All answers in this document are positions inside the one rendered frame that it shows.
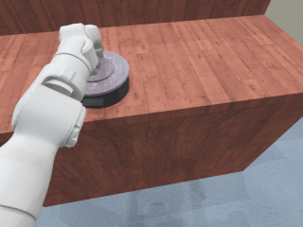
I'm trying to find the lid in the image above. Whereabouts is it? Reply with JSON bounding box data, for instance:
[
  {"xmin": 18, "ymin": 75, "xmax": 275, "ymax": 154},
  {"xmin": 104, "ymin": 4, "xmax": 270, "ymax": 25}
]
[{"xmin": 84, "ymin": 51, "xmax": 130, "ymax": 96}]

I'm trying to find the left robot upper arm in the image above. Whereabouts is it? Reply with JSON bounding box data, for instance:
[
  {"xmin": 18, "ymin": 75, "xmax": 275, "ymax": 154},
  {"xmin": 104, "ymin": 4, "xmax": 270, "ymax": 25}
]
[{"xmin": 0, "ymin": 84, "xmax": 86, "ymax": 227}]

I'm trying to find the knob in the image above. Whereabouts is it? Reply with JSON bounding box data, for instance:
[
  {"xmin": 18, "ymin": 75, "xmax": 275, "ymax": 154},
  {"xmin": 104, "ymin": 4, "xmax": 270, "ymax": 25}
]
[{"xmin": 96, "ymin": 56, "xmax": 101, "ymax": 70}]

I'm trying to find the table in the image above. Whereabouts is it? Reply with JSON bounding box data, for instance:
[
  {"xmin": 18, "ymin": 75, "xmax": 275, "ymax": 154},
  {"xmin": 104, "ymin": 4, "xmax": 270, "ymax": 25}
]
[{"xmin": 0, "ymin": 0, "xmax": 303, "ymax": 207}]

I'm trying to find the left robot hand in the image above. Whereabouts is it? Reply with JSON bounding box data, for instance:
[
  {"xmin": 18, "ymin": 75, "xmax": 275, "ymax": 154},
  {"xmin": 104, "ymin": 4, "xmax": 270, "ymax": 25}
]
[{"xmin": 85, "ymin": 25, "xmax": 104, "ymax": 77}]

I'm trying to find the left robot forearm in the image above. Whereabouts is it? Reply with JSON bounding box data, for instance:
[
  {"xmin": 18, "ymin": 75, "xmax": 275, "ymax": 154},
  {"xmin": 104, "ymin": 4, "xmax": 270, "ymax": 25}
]
[{"xmin": 11, "ymin": 23, "xmax": 98, "ymax": 131}]

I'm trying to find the pot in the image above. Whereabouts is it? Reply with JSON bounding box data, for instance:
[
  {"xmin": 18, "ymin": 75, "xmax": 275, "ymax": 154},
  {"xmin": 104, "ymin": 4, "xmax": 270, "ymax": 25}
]
[{"xmin": 81, "ymin": 76, "xmax": 130, "ymax": 109}]

